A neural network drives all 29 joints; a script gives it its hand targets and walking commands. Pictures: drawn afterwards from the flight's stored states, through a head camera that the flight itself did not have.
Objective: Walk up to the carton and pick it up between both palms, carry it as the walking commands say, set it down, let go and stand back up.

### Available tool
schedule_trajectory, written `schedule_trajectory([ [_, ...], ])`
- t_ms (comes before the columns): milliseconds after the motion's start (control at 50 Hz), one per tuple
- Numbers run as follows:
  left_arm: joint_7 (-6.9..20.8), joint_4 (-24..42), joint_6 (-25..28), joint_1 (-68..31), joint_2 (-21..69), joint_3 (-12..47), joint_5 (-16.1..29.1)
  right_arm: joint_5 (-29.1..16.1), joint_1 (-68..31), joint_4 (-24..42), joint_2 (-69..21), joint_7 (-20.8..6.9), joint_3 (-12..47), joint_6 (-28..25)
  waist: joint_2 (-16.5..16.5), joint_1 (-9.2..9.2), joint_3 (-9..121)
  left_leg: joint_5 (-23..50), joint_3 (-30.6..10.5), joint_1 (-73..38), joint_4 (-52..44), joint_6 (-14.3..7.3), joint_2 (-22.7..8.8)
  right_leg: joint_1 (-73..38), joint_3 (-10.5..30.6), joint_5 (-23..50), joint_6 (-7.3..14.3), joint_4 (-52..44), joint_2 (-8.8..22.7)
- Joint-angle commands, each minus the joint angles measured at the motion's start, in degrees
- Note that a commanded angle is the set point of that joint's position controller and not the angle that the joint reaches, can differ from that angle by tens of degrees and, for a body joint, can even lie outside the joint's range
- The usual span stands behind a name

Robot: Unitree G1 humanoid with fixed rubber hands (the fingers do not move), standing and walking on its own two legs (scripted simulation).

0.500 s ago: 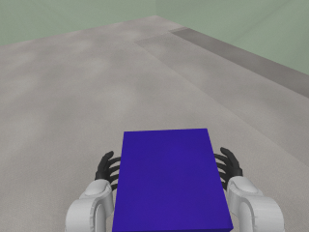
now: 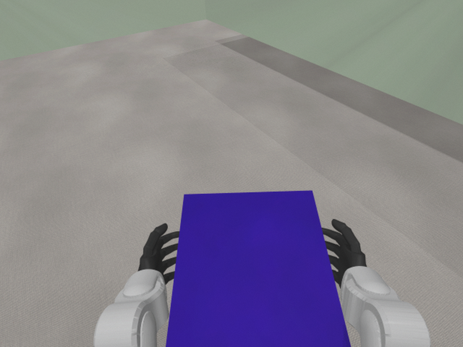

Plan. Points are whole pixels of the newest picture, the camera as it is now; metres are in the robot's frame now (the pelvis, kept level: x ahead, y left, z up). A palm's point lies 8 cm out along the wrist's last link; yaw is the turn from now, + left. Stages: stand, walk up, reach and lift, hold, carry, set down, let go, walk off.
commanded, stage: carry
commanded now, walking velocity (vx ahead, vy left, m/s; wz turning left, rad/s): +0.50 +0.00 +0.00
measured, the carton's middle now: (250, 287) +0.24 +0.00 +0.03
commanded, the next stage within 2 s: none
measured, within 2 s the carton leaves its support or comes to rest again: neither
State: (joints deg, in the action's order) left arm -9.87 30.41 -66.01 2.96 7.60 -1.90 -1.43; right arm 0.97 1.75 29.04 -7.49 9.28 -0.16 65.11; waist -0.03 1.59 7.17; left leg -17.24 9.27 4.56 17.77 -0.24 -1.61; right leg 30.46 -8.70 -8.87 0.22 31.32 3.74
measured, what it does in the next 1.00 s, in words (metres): walks ahead: right foot, then left foot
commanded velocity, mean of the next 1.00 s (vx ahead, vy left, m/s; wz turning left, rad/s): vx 0.50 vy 0.00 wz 0.00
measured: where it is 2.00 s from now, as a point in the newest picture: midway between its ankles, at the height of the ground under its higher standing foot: (223, 198)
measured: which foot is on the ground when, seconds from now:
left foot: down 0.00-0.06, up 0.08-0.48, down 0.50-0.94, up 0.96-1.00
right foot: up 0.00-0.02, down 0.04-0.50, up 0.52-0.88, down 0.90-1.00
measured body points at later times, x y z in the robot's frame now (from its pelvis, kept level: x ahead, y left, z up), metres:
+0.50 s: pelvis +0.30 +0.03 -0.02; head +0.28 +0.03 +0.43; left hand +0.54 +0.20 +0.08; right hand +0.56 -0.10 +0.09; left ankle +0.39 +0.13 -0.75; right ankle +0.16 -0.10 -0.74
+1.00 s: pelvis +0.60 +0.03 -0.01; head +0.59 +0.02 +0.44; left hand +0.84 +0.20 +0.07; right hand +0.87 -0.09 +0.07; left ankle +0.45 +0.12 -0.67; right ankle +0.67 -0.05 -0.74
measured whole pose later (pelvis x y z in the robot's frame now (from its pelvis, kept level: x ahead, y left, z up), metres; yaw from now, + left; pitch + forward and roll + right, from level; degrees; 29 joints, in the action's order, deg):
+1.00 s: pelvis +0.60 +0.03 -0.01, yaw +5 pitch +3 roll -1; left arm -9.3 25.5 -67.0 -0.3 7.4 -1.4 -2.3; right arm 2.1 0.1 27.1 -7.3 8.9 -2.1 67.1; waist -1.6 -1.1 6.2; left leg -24.7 4.2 17.5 60.7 0.0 -2.4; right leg 22.7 -11.9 -10.8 4.1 29.8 1.9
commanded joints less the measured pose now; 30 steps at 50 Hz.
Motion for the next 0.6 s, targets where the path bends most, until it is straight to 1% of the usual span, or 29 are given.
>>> schedule_trajectory([
  [0, 6.40, 5.31, 0.86, -22.57, 43.45, 34.78, 13.87, -12.24, -19.80, 5.29, -43.63, -5.82, 32.87, 0.33, -3.49, -1.10, 7.05, 14.47, -2.62, 2.77, 2.67, -4.40, -8.86, -15.81, -3.12, 1.88, 0.41, -7.61, -2.95],
  [20, 6.20, 1.61, -0.08, -20.10, 42.33, 33.72, 13.57, -11.46, -19.35, 3.98, -41.86, -5.19, 32.05, 1.01, -0.25, -1.83, 8.49, 14.42, -0.79, 10.01, 11.07, -2.95, -7.14, -27.20, -1.30, -0.53, 1.65, -8.40, -1.44],
  [40, 6.22, 3.03, 0.12, -19.95, 40.70, 32.97, 13.47, -10.99, -18.74, 3.69, -40.57, -5.51, 31.54, 1.31, 4.90, -3.16, 12.70, 8.64, 3.95, 17.45, 25.55, -0.33, -3.46, -35.75, 11.03, -6.88, 3.65, -12.98, 7.49],
  [60, 5.64, 3.80, -0.14, -20.93, 39.64, 32.85, 12.77, -11.52, -19.34, 3.97, -40.75, -5.34, 32.01, 2.02, 14.26, -2.81, 15.92, -4.77, 1.59, 29.85, 40.65, 0.50, 2.51, -43.98, 37.68, -12.42, 9.89, -18.70, 20.82],
  [80, 6.05, 2.07, -0.19, -19.29, 40.91, 32.61, 13.49, -11.82, -18.51, 4.24, -40.66, -5.40, 32.17, 1.92, 13.83, -2.72, 16.62, -8.59, -5.75, 36.99, 48.93, -0.15, 1.56, -44.54, 38.71, -8.46, 13.99, -18.49, 22.74],
  [100, 6.40, 1.04, -0.34, -21.78, 43.54, 33.50, 13.91, -12.88, -22.99, 5.26, -42.61, -5.67, 32.58, 1.59, 9.23, -2.71, 14.69, -7.75, -8.86, 39.55, 51.88, -0.71, -1.50, -41.94, 34.66, -2.39, 14.25, -16.75, 22.15],
  [120, 6.92, 0.46, 0.24, -22.05, 45.76, 33.33, 13.79, -13.32, -25.85, 6.07, -44.48, -6.05, 33.74, 1.20, 7.75, -2.47, 11.49, -4.78, -9.77, 38.23, 49.63, -0.10, -4.73, -34.45, 30.03, -2.81, 12.69, -18.78, 20.91],
  [140, 7.16, 3.08, 0.92, -25.00, 46.89, 34.93, 14.65, -12.00, -21.29, 2.56, -46.37, -6.40, 32.05, 0.80, 1.56, -2.27, 12.54, -1.22, -10.42, 35.89, 44.32, -0.13, -6.06, -33.08, 26.15, -7.43, 10.69, -19.71, 19.18],
  [160, 7.63, 5.18, 1.52, -27.74, 48.02, 35.83, 15.34, -12.07, -21.65, 1.71, -48.88, -6.79, 32.01, 0.20, 3.08, -2.05, 10.79, 0.50, -8.56, 32.01, 39.66, 0.56, -5.64, -27.78, 20.85, -8.06, 8.49, -21.86, 16.60],
  [180, 8.08, 4.31, 1.66, -25.93, 48.63, 35.80, 15.49, -12.07, -22.07, 2.79, -49.04, -6.85, 32.56, -0.22, 7.88, -2.09, 9.65, 0.93, -6.79, 29.38, 35.64, 0.64, -4.76, -25.30, 17.86, -9.97, 8.46, -23.56, 15.76],
  [200, 8.40, 5.05, 1.99, -26.33, 48.88, 36.32, 16.04, -11.59, -21.77, 2.99, -50.03, -6.56, 32.82, -0.87, 10.20, -2.14, 9.80, 1.81, -5.61, 29.36, 31.14, 0.80, -4.49, -28.02, 14.51, -8.79, 7.63, -23.71, 14.66],
  [220, 8.68, 2.35, 1.97, -22.65, 48.98, 35.36, 15.83, -11.60, -22.02, 3.77, -49.53, -6.14, 33.43, -1.35, 9.80, -2.38, 8.75, 4.44, -4.64, 28.80, 28.94, 0.96, -3.79, -27.10, 13.90, -5.88, 8.16, -25.45, 13.88],
  [260, 8.71, 5.41, 2.24, -23.88, 48.00, 37.32, 16.92, -10.57, -17.82, 2.15, -49.20, -6.01, 32.33, -1.25, 6.32, -2.50, 8.46, 6.27, -3.66, 29.13, 21.95, 1.16, -3.19, -31.17, 11.48, -1.03, 9.28, -24.27, 13.41],
  [280, 8.92, 6.93, 2.67, -25.49, 47.75, 37.38, 17.13, -10.95, -20.09, 4.82, -49.28, -5.94, 33.31, -1.94, 8.28, -2.45, 8.51, 7.97, -2.79, 28.59, 19.71, 1.13, -2.79, -32.57, 9.10, -0.66, 8.67, -23.78, 12.22],
  [300, 8.81, 6.98, 2.13, -25.12, 47.18, 37.82, 17.50, -10.11, -18.45, 3.76, -48.09, -5.73, 31.84, -1.39, 6.83, -2.56, 6.85, 8.87, -2.03, 26.66, 17.94, 0.75, -2.33, -30.51, 7.92, 0.12, 8.22, -23.62, 12.41],
  [320, 8.66, 7.31, 1.68, -22.86, 45.35, 37.44, 16.78, -10.14, -17.61, 4.27, -46.99, -5.57, 32.43, -0.95, 7.60, -2.61, 4.81, 10.67, -1.04, 27.06, 17.53, 1.16, -2.15, -30.01, 7.18, 4.04, 7.25, -23.53, 11.95],
  [340, 8.55, 6.87, 1.63, -23.89, 44.90, 37.29, 16.65, -9.33, -16.55, 3.54, -46.09, -5.39, 31.80, -0.65, 8.38, -2.85, 5.09, 10.95, -0.60, 26.84, 14.97, 0.76, -1.68, -32.22, 6.15, 7.53, 7.35, -21.71, 11.59],
  [360, 8.38, 7.14, 1.31, -22.66, 43.94, 37.22, 16.31, -9.91, -16.95, 4.25, -45.27, -5.60, 32.34, -0.40, 7.96, -2.97, 5.90, 11.84, 0.42, 25.22, 14.70, 0.62, -0.69, -32.29, 6.21, 9.78, 7.41, -21.05, 12.74],
  [380, 8.39, 7.04, 0.76, -21.89, 43.83, 37.37, 16.07, -10.32, -18.15, 6.21, -44.19, -5.63, 32.12, -0.24, 8.98, -2.97, 4.36, 13.08, -0.02, 22.58, 12.93, 0.55, -1.41, -29.39, 4.91, 7.73, 6.27, -20.79, 12.74],
  [400, 8.18, 8.14, 0.46, -23.67, 43.17, 37.74, 16.19, -10.23, -17.89, 4.72, -44.16, -5.72, 31.42, 0.13, 6.09, -3.25, 4.82, 12.39, 2.59, 21.00, 11.71, 0.25, 0.20, -29.85, 3.47, 8.38, 6.17, -19.05, 12.87],
  [420, 7.85, 7.91, 0.18, -22.06, 42.21, 37.21, 15.60, -10.57, -17.40, 5.45, -43.40, -5.53, 31.81, 0.54, 6.95, -2.63, 4.48, 12.90, 2.98, 16.77, 9.18, -0.11, -0.42, -29.30, 1.37, 9.23, 4.82, -16.11, 12.07],
  [440, 7.55, 6.52, -0.57, -22.88, 42.23, 36.55, 14.95, -10.82, -18.82, 4.54, -43.02, -5.73, 31.23, 1.01, 5.54, -2.22, 4.57, 10.52, 3.57, 9.64, 5.49, -0.78, 0.80, -25.51, -0.35, 8.85, 3.40, -10.59, 9.71],
  [460, 7.24, 6.22, -0.99, -22.27, 39.16, 35.36, 13.92, -10.33, -16.08, 2.50, -41.40, -5.50, 31.04, 1.75, 6.84, -1.28, 6.78, 6.93, 2.45, -0.89, 7.25, -1.83, 0.55, -20.04, -2.51, 11.76, 1.52, -3.19, 7.78],
  [480, 7.03, 5.40, -1.66, -22.94, 38.04, 34.90, 13.68, -10.01, -16.01, 2.64, -39.48, -5.12, 30.36, 2.00, -1.42, -0.01, 10.32, 3.38, -11.71, -10.02, 3.61, -4.52, -8.39, -11.53, -3.47, 4.34, -0.39, 11.00, 5.54],
  [500, 7.36, 7.67, -1.85, -24.70, 40.16, 36.56, 15.03, -10.13, -16.70, 3.34, -40.35, -4.96, 29.60, 1.72, -16.31, 0.39, 16.08, -3.58, -37.05, -19.54, -2.65, -12.52, -21.14, 3.01, -2.39, -15.00, -2.28, 25.14, -1.28],
  [520, 7.32, 5.81, -2.12, -25.33, 40.73, 36.62, 15.45, -10.74, -16.05, 1.28, -42.28, -4.90, 29.24, 1.82, -17.35, 0.35, 14.12, 7.10, -40.79, -21.66, -3.55, -15.50, -22.67, 12.65, 4.94, -22.32, -1.27, 32.47, -1.48],
  [540, 7.47, 7.19, -1.56, -26.63, 42.62, 37.33, 15.87, -12.39, -19.86, 5.44, -43.81, -5.42, 30.39, 0.94, -12.11, 0.32, 12.68, 15.66, -35.46, -18.54, -2.20, -14.13, -21.49, 12.66, 7.27, -20.25, -1.29, 36.57, 0.52],
  [560, 8.00, 5.05, -1.30, -26.72, 45.51, 36.39, 15.41, -13.27, -23.66, 5.73, -47.27, -5.91, 31.64, 0.65, -2.07, 0.01, 11.23, 13.86, -30.82, -12.75, -3.75, -13.64, -21.04, 10.58, 9.14, -16.24, -0.98, 35.58, 2.62],
  [580, 8.36, 5.72, -0.26, -27.59, 47.52, 37.52, 15.78, -13.49, -23.00, 5.29, -49.15, -6.46, 31.75, 0.00, -1.16, -0.55, 11.18, 15.07, -24.12, -9.47, -4.71, -10.89, -19.13, 7.22, 9.79, -12.18, -0.91, 32.71, 4.33],
])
